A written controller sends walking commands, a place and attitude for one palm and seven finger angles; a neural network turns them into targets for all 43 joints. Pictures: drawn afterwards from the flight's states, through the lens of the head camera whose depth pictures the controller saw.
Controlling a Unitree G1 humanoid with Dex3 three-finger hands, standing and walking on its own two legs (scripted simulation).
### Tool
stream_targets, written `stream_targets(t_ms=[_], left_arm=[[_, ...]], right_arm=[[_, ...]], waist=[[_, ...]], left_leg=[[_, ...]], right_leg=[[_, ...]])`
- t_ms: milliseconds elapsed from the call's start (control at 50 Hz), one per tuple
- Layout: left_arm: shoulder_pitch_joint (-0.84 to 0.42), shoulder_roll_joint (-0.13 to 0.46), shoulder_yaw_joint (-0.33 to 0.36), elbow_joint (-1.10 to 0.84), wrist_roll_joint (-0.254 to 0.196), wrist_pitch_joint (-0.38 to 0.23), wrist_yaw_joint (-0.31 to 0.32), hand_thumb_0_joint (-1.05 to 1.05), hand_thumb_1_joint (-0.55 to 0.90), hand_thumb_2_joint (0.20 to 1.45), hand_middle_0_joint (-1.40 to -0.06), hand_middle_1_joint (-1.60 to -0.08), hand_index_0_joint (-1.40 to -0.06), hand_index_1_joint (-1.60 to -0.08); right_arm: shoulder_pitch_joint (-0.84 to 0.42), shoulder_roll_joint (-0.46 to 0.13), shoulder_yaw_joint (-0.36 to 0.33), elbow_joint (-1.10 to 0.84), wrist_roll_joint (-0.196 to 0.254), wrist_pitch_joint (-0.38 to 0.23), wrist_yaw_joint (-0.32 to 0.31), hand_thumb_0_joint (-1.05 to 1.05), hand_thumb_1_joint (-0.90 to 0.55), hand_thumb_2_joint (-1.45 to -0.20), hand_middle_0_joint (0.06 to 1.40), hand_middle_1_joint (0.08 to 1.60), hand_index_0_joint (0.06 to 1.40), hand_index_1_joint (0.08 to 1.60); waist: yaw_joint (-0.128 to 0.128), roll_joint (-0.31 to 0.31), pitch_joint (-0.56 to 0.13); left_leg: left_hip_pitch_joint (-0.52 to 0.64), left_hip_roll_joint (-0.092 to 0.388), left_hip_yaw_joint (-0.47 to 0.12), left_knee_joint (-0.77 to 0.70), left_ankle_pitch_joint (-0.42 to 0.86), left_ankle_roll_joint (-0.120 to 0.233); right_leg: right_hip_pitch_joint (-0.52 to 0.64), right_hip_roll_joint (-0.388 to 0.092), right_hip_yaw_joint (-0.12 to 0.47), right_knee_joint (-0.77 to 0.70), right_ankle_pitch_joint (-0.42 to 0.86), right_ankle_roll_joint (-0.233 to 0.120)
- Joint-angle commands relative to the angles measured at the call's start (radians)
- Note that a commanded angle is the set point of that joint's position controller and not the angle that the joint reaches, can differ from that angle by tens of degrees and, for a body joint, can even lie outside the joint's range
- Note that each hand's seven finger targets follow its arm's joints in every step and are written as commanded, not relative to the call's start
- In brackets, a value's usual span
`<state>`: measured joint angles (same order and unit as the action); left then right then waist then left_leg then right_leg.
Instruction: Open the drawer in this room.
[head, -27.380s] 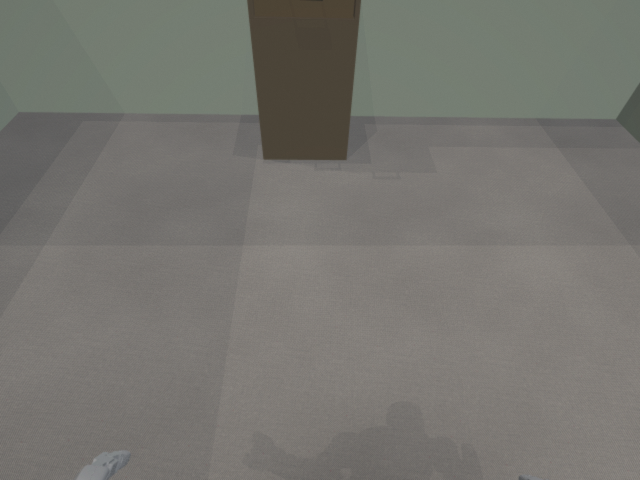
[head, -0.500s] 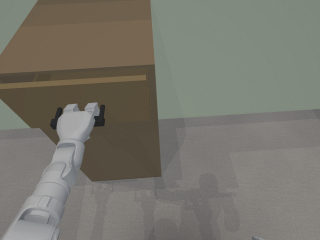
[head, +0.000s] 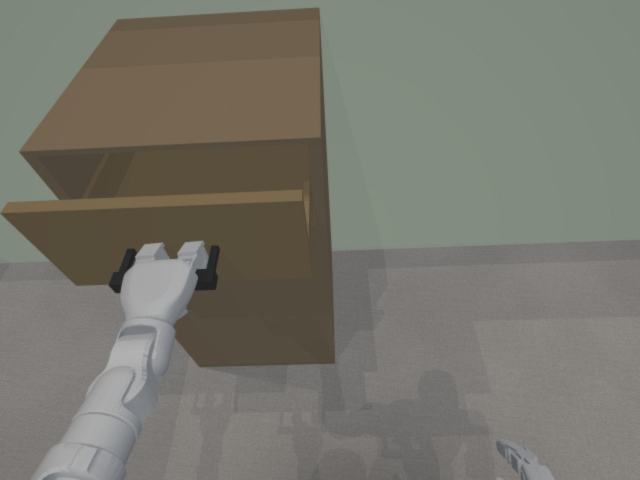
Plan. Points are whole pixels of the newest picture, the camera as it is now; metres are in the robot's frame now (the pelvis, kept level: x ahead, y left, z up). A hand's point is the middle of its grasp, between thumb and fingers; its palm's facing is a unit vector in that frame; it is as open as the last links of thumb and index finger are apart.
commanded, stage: pull the drawer open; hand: left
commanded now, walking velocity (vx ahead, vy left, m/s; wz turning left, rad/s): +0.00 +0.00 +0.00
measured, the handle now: (168, 267) +0.38 +0.24 +0.03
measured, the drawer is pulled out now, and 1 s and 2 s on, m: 0.11 0.23 0.30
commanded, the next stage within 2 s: open the thumb to release the handle in 1.74 s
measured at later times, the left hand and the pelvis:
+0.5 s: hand (167, 346) +0.28 +0.22 +0.01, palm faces +0.00 -0.07 -1.00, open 5.3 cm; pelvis +0.00 -0.01 +0.00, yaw -1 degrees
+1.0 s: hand (156, 388) +0.23 +0.22 +0.01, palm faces +0.00 -0.10 -1.00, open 5.4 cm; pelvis +0.00 -0.01 +0.00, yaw -1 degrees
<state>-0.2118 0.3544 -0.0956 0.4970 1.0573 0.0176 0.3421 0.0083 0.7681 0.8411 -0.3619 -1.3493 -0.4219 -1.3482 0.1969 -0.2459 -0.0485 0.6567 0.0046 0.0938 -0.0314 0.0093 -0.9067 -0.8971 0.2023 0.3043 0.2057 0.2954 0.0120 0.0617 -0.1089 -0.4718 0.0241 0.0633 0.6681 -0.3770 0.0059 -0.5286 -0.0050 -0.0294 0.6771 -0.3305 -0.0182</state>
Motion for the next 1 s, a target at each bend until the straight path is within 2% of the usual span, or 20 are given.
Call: stream_targets(t_ms=[0,20,60,80,100,120,180,300,380,420,440,500,580,720,760,820,840,880,920,980], left_arm=[[-0.194,0.204,0.123,-0.223,-0.005,0.0,0.042,0.0,0.9,0.9,-0.4,-1.35,-0.4,-1.35],[-0.189,0.188,0.108,-0.242,-0.009,-0.002,0.043,0.0,0.9,0.9,-0.4,-1.35,-0.4,-1.35],[-0.13,0.21,0.136,-0.26,-0.013,-0.003,0.044,0.0,0.9,0.9,-0.4,-1.35,-0.4,-1.35],[-0.13,0.211,0.138,-0.272,-0.014,-0.004,0.045,0.0,0.9,0.9,-0.4,-1.35,-0.4,-1.35],[-0.097,0.23,0.162,-0.27,-0.015,-0.004,0.046,0.0,0.9,0.9,-0.4,-1.35,-0.4,-1.35],[-0.084,0.209,0.143,-0.273,-0.018,-0.002,0.044,0.0,0.9,0.9,-0.4,-1.35,-0.4,-1.35],[-0.047,0.228,0.165,-0.308,-0.016,-0.004,0.049,0.0,0.9,0.9,-0.4,-1.35,-0.4,-1.35],[0.072,0.244,0.2,-0.372,-0.025,0.001,0.054,0.0,0.9,0.9,-0.4,-1.35,-0.4,-1.35],[0.097,0.206,0.168,-0.414,-0.022,0.008,0.061,0.0,0.9,0.9,-0.4,-1.35,-0.4,-1.35],[0.117,0.235,0.198,-0.435,-0.016,0.009,0.067,0.0,0.9,0.9,-0.4,-1.35,-0.4,-1.35],[0.156,0.205,0.177,-0.441,-0.02,0.015,0.066,0.0,0.9,0.9,-0.4,-1.35,-0.4,-1.35],[0.169,0.205,0.18,-0.478,-0.016,0.017,0.068,0.0,0.9,0.9,-0.4,-1.35,-0.4,-1.35],[0.189,0.173,0.145,-0.514,-0.01,0.025,0.07,0.0,0.9,0.9,-0.4,-1.35,-0.4,-1.35],[0.241,0.177,0.151,-0.561,-0.008,0.028,0.063,0.0,0.9,0.9,-0.4,-1.35,-0.4,-1.35],[0.296,0.155,0.137,-0.573,-0.009,0.03,0.063,0.0,0.9,0.9,-0.4,-1.35,-0.4,-1.35],[0.375,0.174,0.167,-0.61,-0.016,0.025,0.063,0.0,0.9,0.9,-0.4,-1.35,-0.4,-1.35],[0.399,0.169,0.166,-0.597,-0.02,0.027,0.062,0.0,0.9,0.9,-0.4,-1.35,-0.4,-1.35],[0.418,0.162,0.164,-0.628,-0.017,0.022,0.062,0.0,0.9,0.9,-0.4,-1.35,-0.4,-1.35],[0.472,0.174,0.183,-0.664,-0.019,0.019,0.067,0.0,0.9,0.9,-0.4,-1.35,-0.4,-1.35],[0.563,0.169,0.19,-0.705,-0.023,0.013,0.074,0.0,0.9,0.9,-0.4,-1.35,-0.4,-1.35]], right_arm=[[-0.057,-0.12,-0.04,-0.128,-0.004,-0.046,-0.013,0.0,-0.9,-0.9,0.2,0.3,0.2,0.3],[-0.056,-0.117,-0.039,-0.13,-0.004,-0.05,-0.012,0.0,-0.9,-0.9,0.2,0.3,0.2,0.3],[-0.066,-0.116,-0.039,-0.133,-0.004,-0.054,-0.014,0.0,-0.9,-0.9,0.2,0.3,0.2,0.3],[-0.07,-0.115,-0.039,-0.132,-0.005,-0.056,-0.015,0.0,-0.9,-0.9,0.2,0.3,0.2,0.3],[-0.076,-0.117,-0.039,-0.131,-0.006,-0.057,-0.017,0.0,-0.9,-0.9,0.2,0.3,0.2,0.3],[-0.079,-0.113,-0.035,-0.132,-0.004,-0.058,-0.016,0.0,-0.9,-0.9,0.2,0.3,0.2,0.3],[-0.095,-0.111,-0.035,-0.134,-0.004,-0.063,-0.017,0.0,-0.9,-0.9,0.2,0.3,0.2,0.3],[-0.124,-0.109,-0.031,-0.146,-0.006,-0.07,-0.018,0.0,-0.9,-0.9,0.2,0.3,0.2,0.3],[-0.136,-0.104,-0.028,-0.146,-0.008,-0.077,-0.015,0.0,-0.9,-0.9,0.2,0.3,0.2,0.3],[-0.148,-0.104,-0.028,-0.147,-0.009,-0.078,-0.014,0.0,-0.9,-0.9,0.2,0.3,0.2,0.3],[-0.153,-0.1,-0.028,-0.153,-0.01,-0.08,-0.014,0.0,-0.9,-0.9,0.2,0.3,0.2,0.3],[-0.166,-0.101,-0.026,-0.154,-0.012,-0.083,-0.012,0.0,-0.9,-0.9,0.2,0.3,0.2,0.3],[-0.179,-0.096,-0.021,-0.157,-0.015,-0.086,-0.007,0.0,-0.9,-0.9,0.2,0.3,0.2,0.3],[-0.196,-0.09,-0.014,-0.166,-0.02,-0.089,-0.008,0.0,-0.9,-0.9,0.2,0.3,0.2,0.3],[-0.199,-0.085,-0.011,-0.171,-0.023,-0.091,-0.006,0.0,-0.9,-0.9,0.2,0.3,0.2,0.3],[-0.206,-0.082,-0.01,-0.176,-0.026,-0.093,-0.004,0.0,-0.9,-0.9,0.2,0.3,0.2,0.3],[-0.21,-0.08,-0.007,-0.174,-0.024,-0.093,-0.003,0.0,-0.9,-0.9,0.2,0.3,0.2,0.3],[-0.216,-0.079,-0.007,-0.179,-0.026,-0.093,0.0,0.0,-0.9,-0.9,0.2,0.3,0.2,0.3],[-0.219,-0.078,-0.005,-0.186,-0.028,-0.094,0.003,0.0,-0.9,-0.9,0.2,0.3,0.2,0.3],[-0.225,-0.074,-0.005,-0.193,-0.03,-0.094,0.01,0.0,-0.9,-0.9,0.2,0.3,0.2,0.3]], waist=[[0.023,-0.067,-0.277],[0.02,-0.075,-0.279],[0.035,-0.07,-0.284],[0.031,-0.09,-0.284],[0.039,-0.079,-0.281],[0.035,-0.074,-0.265],[0.042,-0.069,-0.248],[0.062,-0.06,-0.26],[0.054,-0.067,-0.229],[0.064,-0.058,-0.234],[0.066,-0.061,-0.23],[0.066,-0.059,-0.232],[0.062,-0.047,-0.205],[0.068,-0.073,-0.191],[0.076,-0.056,-0.196],[0.091,-0.054,-0.212],[0.086,-0.077,-0.178],[0.088,-0.075,-0.168],[0.1,-0.052,-0.183],[0.104,-0.073,-0.177]], left_leg=[[0.096,-0.048,-0.012,-0.062,0.37,0.02],[0.098,-0.049,-0.01,-0.063,0.361,0.022],[0.089,-0.052,-0.005,-0.063,0.357,0.021],[0.086,-0.053,-0.004,-0.061,0.356,0.023],[0.083,-0.054,-0.005,-0.064,0.361,0.021],[0.076,-0.055,-0.003,-0.066,0.349,0.02],[0.075,-0.056,0.0,-0.07,0.326,0.02],[0.075,-0.059,0.002,-0.074,0.33,0.016],[0.087,-0.056,0.001,-0.073,0.323,0.016],[0.096,-0.054,-0.001,-0.073,0.339,0.014],[0.099,-0.056,0.003,-0.07,0.33,0.015],[0.113,-0.053,-0.001,-0.074,0.333,0.013],[0.123,-0.051,-0.004,-0.07,0.324,0.011],[0.122,-0.052,-0.009,-0.07,0.293,0.012],[0.127,-0.054,-0.01,-0.067,0.305,0.011],[0.129,-0.054,-0.009,-0.062,0.332,0.01],[0.117,-0.053,-0.01,-0.064,0.317,0.009],[0.109,-0.055,-0.01,-0.062,0.309,0.009],[0.119,-0.053,-0.011,-0.061,0.328,0.007],[0.108,-0.054,-0.009,-0.053,0.325,0.007]], right_leg=[[0.225,0.028,0.011,-0.06,0.368,-0.023],[0.227,0.026,0.011,-0.059,0.37,-0.02],[0.248,0.025,0.016,-0.058,0.386,-0.02],[0.255,0.023,0.019,-0.059,0.401,-0.017],[0.264,0.023,0.024,-0.061,0.407,-0.019],[0.258,0.021,0.022,-0.06,0.403,-0.017],[0.253,0.022,0.026,-0.066,0.38,-0.017],[0.289,0.019,0.037,-0.066,0.404,-0.018],[0.255,0.021,0.03,-0.066,0.384,-0.016],[0.257,0.022,0.033,-0.061,0.387,-0.019],[0.255,0.021,0.03,-0.063,0.385,-0.017],[0.249,0.024,0.031,-0.065,0.371,-0.02],[0.216,0.026,0.023,-0.062,0.338,-0.02],[0.215,0.023,0.028,-0.067,0.304,-0.018],[0.219,0.024,0.024,-0.061,0.317,-0.02],[0.247,0.02,0.035,-0.054,0.373,-0.02],[0.236,0.023,0.032,-0.057,0.366,-0.019],[0.232,0.022,0.035,-0.056,0.361,-0.019],[0.24,0.023,0.037,-0.049,0.368,-0.023],[0.245,0.02,0.047,-0.045,0.404,-0.021]])
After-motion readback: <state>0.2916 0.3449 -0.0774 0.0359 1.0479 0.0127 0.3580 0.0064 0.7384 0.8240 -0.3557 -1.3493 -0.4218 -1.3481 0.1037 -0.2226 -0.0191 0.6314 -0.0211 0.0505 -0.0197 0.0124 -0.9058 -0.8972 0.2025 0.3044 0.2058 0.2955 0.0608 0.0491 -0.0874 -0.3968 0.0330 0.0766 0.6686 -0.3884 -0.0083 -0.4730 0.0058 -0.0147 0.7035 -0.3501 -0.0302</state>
